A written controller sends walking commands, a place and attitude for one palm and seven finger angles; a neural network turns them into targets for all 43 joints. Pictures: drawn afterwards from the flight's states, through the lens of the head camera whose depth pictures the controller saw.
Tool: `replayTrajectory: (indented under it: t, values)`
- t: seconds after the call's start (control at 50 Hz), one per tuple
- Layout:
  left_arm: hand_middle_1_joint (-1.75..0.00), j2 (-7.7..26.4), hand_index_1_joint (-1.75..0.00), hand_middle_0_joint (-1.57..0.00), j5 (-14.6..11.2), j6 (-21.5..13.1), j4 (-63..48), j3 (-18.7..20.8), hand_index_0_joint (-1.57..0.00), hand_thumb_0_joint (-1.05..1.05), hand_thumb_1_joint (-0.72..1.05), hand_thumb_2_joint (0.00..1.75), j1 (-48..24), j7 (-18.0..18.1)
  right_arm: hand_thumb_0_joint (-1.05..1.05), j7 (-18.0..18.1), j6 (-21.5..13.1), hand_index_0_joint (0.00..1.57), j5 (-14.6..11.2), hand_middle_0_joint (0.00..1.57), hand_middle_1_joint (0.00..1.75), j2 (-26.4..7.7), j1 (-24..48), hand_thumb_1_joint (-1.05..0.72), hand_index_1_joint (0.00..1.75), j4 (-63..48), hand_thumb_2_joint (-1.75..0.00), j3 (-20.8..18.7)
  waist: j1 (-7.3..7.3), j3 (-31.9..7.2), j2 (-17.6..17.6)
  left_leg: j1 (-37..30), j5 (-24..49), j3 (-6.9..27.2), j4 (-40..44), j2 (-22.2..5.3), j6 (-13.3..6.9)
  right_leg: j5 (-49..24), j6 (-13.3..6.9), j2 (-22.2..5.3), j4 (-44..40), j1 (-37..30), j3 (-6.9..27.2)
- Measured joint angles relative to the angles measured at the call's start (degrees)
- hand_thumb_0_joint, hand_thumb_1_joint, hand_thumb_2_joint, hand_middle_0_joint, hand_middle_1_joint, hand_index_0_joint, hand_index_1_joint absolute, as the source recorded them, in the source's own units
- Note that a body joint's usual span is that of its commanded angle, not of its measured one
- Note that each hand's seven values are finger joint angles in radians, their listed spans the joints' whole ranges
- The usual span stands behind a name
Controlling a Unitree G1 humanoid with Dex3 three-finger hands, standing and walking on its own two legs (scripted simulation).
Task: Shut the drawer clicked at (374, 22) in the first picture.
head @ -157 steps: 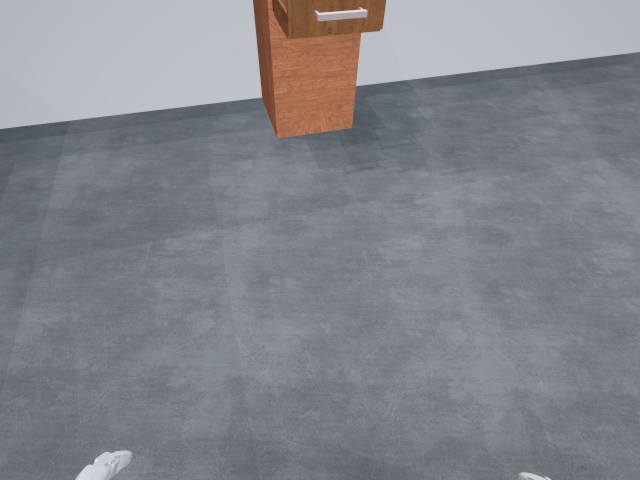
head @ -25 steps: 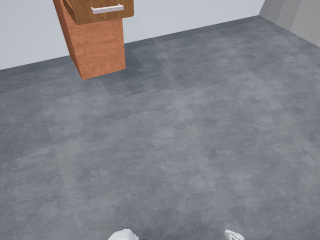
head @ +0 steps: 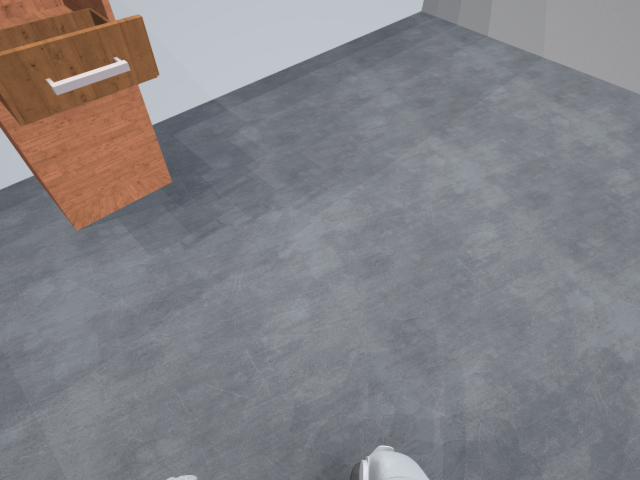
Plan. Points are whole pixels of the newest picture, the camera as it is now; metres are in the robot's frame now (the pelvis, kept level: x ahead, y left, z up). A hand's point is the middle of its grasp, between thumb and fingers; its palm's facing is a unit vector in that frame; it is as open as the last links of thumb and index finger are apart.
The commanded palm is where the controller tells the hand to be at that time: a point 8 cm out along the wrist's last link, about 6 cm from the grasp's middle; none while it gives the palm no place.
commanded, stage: walk to a spot facing it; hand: left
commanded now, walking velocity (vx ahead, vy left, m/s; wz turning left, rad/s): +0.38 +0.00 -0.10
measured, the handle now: (88, 73) +1.06 +0.57 -0.05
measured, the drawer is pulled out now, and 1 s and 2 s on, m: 0.28 0.28 0.28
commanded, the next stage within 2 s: turn to face it in 1.52 s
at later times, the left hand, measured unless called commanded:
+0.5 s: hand (187, 451) +0.20 +0.19 -0.19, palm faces +0.09 -0.98 -0.15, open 7.3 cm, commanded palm none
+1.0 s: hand (228, 250) +0.56 +0.17 -0.16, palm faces -0.13 -0.97 -0.19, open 7.4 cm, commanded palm none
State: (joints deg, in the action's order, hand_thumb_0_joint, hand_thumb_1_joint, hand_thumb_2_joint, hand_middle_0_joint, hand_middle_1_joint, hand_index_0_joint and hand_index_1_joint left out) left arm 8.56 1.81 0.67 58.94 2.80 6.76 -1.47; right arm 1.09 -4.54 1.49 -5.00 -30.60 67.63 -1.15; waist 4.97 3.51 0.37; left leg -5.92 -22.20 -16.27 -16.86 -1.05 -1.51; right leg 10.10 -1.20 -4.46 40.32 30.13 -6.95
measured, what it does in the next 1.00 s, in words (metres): walks ahead: right foot, then left foot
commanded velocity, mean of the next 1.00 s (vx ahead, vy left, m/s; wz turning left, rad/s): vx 0.38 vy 0.00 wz -0.11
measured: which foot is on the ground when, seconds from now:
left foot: down 0.00-0.10, up 0.12-0.48, down 0.50-1.00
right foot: up 0.00-0.06, down 0.08-0.50, up 0.52-1.00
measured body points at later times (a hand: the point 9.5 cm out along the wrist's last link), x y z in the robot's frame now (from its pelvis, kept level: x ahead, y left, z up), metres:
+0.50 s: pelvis +0.24 +0.02 -0.01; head +0.25 +0.05 +0.44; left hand +0.20 +0.25 -0.18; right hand +0.34 -0.23 -0.13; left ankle +0.34 +0.13 -0.74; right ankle +0.14 -0.11 -0.73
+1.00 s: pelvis +0.45 +0.01 +0.00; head +0.47 -0.01 +0.45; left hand +0.57 +0.22 -0.14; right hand +0.32 -0.17 -0.16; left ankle +0.34 +0.13 -0.73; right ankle +0.57 -0.11 -0.72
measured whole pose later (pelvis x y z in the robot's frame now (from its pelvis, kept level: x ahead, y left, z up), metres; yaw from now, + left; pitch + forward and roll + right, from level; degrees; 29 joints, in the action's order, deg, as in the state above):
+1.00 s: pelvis +0.45 +0.01 +0.00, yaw -6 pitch -1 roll +1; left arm 9.2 1.7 -0.2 58.9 3.5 7.8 -1.4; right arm 0.5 -3.5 1.6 -6.3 -27.2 66.4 -2.2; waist 3.7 3.9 -0.6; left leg -4.4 -21.6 -16.7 -19.7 -4.0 2.5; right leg 10.8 -0.8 -5.0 37.5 28.3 -7.4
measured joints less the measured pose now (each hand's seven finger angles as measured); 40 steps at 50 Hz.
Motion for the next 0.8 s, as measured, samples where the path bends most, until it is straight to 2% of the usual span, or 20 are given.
replayTrajectory:
  t: [0.04,0.08,0.1,0.14,0.16,0.18,0.22,0.28,0.34,0.44,0.48,0.5,0.52,0.56,0.6,0.62,0.68,0.8]
  values:
    - [-0.3,-0.59,-0.3,-0.19,-0.02,-0.78,-0.45,-0.32,-0.19,0.01,0.91,0.9,-0.96,0.03,0.0,-0.04,0.34,0.2,-0.02,0.2,0.3,0.45,-1.15,-0.91,0.3,0.89,-0.9,0.19,0.3,0.56,-0.85,-0.8,-2.92,-0.24,-2.37,-1.32,1.14,2.15,-1.36,1.75,-3.37,-2.68,-1.41]
    - [-0.3,-0.75,-0.3,-0.19,0.13,-2.43,-1.01,-0.51,-0.2,0.01,0.91,0.9,-1.1,0.06,0.0,-0.28,0.9,0.2,-0.36,0.2,0.3,1.19,-2.39,-0.91,0.3,1.94,-0.9,0.27,-0.21,0.52,-0.87,0.88,-6.58,-0.05,-10.78,-3.13,1.88,-0.38,-3.01,3.13,-7.53,-6.75,-2.53]
    - [-0.3,-0.83,-0.3,-0.19,0.17,-3.43,-1.21,-0.34,-0.2,0.01,0.91,0.9,-1.08,0.29,0.0,-0.5,1.4,0.2,-0.72,0.2,0.3,1.54,-2.2,-0.91,0.3,2.41,-0.9,0.29,-0.89,0.68,-0.82,4.13,-6.38,1.03,-19.76,-4.55,1.68,-1.2,-3.39,3.4,-6.01,-6.79,-2.7]
    - [-0.3,-0.89,-0.3,-0.2,-0.43,-4.69,-1.19,-0.25,-0.2,0.0,0.91,0.9,-0.37,0.71,0.0,-0.78,2.32,0.2,-1.22,0.2,0.3,1.69,-0.28,-0.91,0.3,2.45,-0.9,0.11,-1.72,1.24,-0.62,13.01,-6.16,7.21,-40.78,-4.97,1.07,2.94,-3.48,3.82,-3.33,-8.16,-2.95]
    - [-0.3,-0.89,-0.3,-0.2,-0.65,-4.81,-0.88,-0.25,-0.2,0.0,0.91,0.9,0.39,0.9,0.0,-0.85,2.6,0.2,-1.28,0.2,0.3,1.51,1.01,-0.91,0.3,2.06,-0.9,-0.19,-2.06,1.13,-0.52,17.2,-4.48,9.34,-48.19,-4.95,0.85,4.52,-3.3,4.05,-3.9,-9.72,-3.02]
    - [-0.3,-0.91,-0.3,-0.2,-1.2,-4.99,-0.63,0.25,-0.2,0.0,0.91,0.9,1.3,1.34,0.0,-0.86,2.82,0.2,-1.23,0.2,0.3,1.15,2.47,-0.91,0.3,1.38,-0.9,-0.53,-2.37,0.78,-0.58,21.12,-2.42,10.84,-52.81,-5.2,0.76,5.22,-3.06,4.35,-5.25,-11.38,-3.11]
    - [-0.3,0.08,-0.3,-0.2,-1.6,-5.65,-0.57,1.4,-0.2,-0.03,0.95,0.9,2.71,2.57,0.01,-0.73,3.05,0.2,-0.87,0.2,0.3,0.14,5.74,-0.91,0.3,-0.66,-0.9,-1.07,-2.92,-0.14,-0.98,27.84,1.08,12.53,-55.03,-6.32,0.97,4.68,-2.23,4.88,-8.93,-14.58,-3.39]
    - [-0.3,1.54,-0.3,-0.2,-0.62,-5.57,0.96,1.21,-0.2,-0.04,0.96,0.9,5.26,2.86,0.0,-0.75,3.05,0.2,-0.44,0.2,0.3,-1.9,11.12,-0.91,0.3,-4.44,-0.9,-1.89,-2.89,-1.58,-1.57,34.63,3.82,12.71,-49.22,-8.07,1.98,4.58,-2.0,5.16,-13.31,-18.42,-3.22]
    - [-0.3,1.84,-0.3,-0.2,-0.35,-5.04,2.65,0.73,-0.2,-0.03,0.95,0.9,7.78,2.5,0.01,-0.68,3.09,0.2,-0.08,0.2,0.3,-4.26,15.57,-0.93,0.3,-7.22,-0.9,-2.69,-3.09,-2.47,-2.07,36.98,7.52,11.93,-38.54,-8.98,2.93,5.49,-1.08,4.92,-15.78,-21.68,-3.03]
    - [-0.3,1.66,-0.3,-0.2,-0.18,-4.65,4.17,0.13,-0.2,-0.01,0.93,0.9,11.71,1.77,0.01,-2.22,2.46,0.2,-0.18,0.19,0.3,-6.92,19.97,-0.94,0.29,-9.5,-0.9,-2.92,-5.43,-2.34,-1.49,34.44,10.45,10.2,-24.15,-8.18,2.81,9.56,1.23,4.17,-15.97,-26.47,-2.83]
    - [-0.3,1.67,-0.3,-0.2,-0.18,-4.4,4.74,0.07,-0.2,-0.01,0.92,0.9,13.43,1.61,0.01,-2.55,2.09,0.2,-0.14,0.19,0.3,-7.12,20.93,-0.94,0.29,-10.04,-0.9,-2.68,-6.28,-2.14,-0.68,31.61,10.21,8.94,-19.85,-7.06,2.39,12.16,2.41,3.43,-14.54,-28.08,-2.72]
    - [-0.3,1.76,-0.3,-0.2,-0.25,-4.19,5.06,0.08,-0.2,0.0,0.92,0.9,14.29,1.54,0.01,-2.58,1.61,0.2,-0.03,0.19,0.3,-7.02,21.36,-0.93,0.29,-10.32,-0.9,-2.52,-6.54,-1.89,0.17,30.04,12.17,8.31,-18.28,-6.14,1.48,14.15,2.87,2.49,-12.15,-28.15,-2.3]
    - [-0.3,1.88,-0.3,-0.2,-0.43,-3.74,5.53,0.2,-0.2,0.0,0.91,0.9,14.66,1.47,0.01,-2.49,1.0,0.2,0.28,0.19,0.3,-6.64,21.95,-0.93,0.29,-10.51,-0.9,-2.39,-6.68,-1.33,1.37,29.57,11.97,7.44,-19.68,-5.39,0.39,15.8,2.41,1.04,-7.1,-26.69,-1.55]
    - [-0.3,1.76,-0.3,-0.2,-0.64,-2.62,6.28,0.14,-0.2,0.0,0.91,0.9,14.7,1.24,0.0,-2.15,0.01,0.2,0.43,0.19,0.3,-5.97,22.23,-0.93,0.29,-11.08,-0.9,-1.87,-6.68,-0.57,1.84,28.02,8.27,6.19,-21.64,-5.2,-0.97,18.36,1.17,1.05,9.86,-20.33,1.93]
    - [-0.3,1.74,-0.3,-0.2,-0.58,-1.95,6.68,0.2,-0.2,0.01,0.91,0.9,14.01,0.92,0.0,-1.57,-0.31,0.2,0.26,0.2,0.3,-5.05,21.17,-0.92,0.3,-11.02,-0.9,-1.41,-6.12,-0.53,1.53,24.91,6.86,5.51,-19.49,-4.94,-1.11,16.03,0.46,1.29,23.16,-13.87,3.21]
    - [-0.3,1.82,-0.3,-0.2,-0.47,-1.79,6.58,0.36,-0.2,0.01,0.91,0.9,13.35,0.74,0.0,-1.3,-0.35,0.2,0.21,0.2,0.3,-4.49,20.33,-0.92,0.3,-10.71,-0.9,-1.2,-5.92,-0.5,1.41,23.13,7.17,5.22,-17.59,-4.67,-0.88,13.82,0.42,0.99,26.85,-11.05,3.36]
    - [-0.3,1.92,-0.3,-0.2,-0.18,-1.52,4.98,0.77,-0.2,0.01,0.91,0.9,11.18,0.6,-0.01,0.03,-0.45,0.2,-0.32,0.2,0.3,-3.7,17.33,-0.95,0.3,-9.14,-0.9,-1.8,-5.71,-0.66,1.23,18.04,8.13,4.28,-11.41,-3.57,-1.06,7.68,0.95,-0.32,29.68,-4.08,4.05]
    - [-0.3,1.74,-0.3,-0.19,0.1,-0.62,1.75,1.38,-0.19,0.01,0.91,0.9,7.17,0.4,-0.01,-0.15,0.2,0.2,-0.55,0.2,0.3,-3.13,10.67,-0.95,0.3,-5.14,-0.9,-1.42,-5.37,-1.58,1.12,10.29,8.4,2.58,-2.85,-1.69,-0.58,-0.55,2.67,-2.6,23.11,3.72,4.39]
